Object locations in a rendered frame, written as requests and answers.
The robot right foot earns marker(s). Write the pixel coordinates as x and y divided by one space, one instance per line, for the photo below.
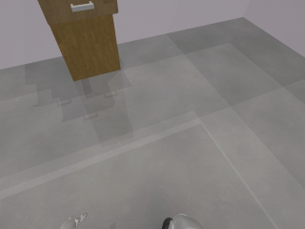
166 223

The left robot hand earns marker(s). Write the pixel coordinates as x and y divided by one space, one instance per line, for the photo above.
74 221

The cabinet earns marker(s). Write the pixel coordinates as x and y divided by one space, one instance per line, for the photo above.
88 46

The robot right shin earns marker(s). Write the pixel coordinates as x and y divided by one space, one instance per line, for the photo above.
180 215

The drawer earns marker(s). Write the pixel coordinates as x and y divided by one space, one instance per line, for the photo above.
59 11

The handle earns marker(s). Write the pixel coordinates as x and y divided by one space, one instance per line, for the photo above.
89 6

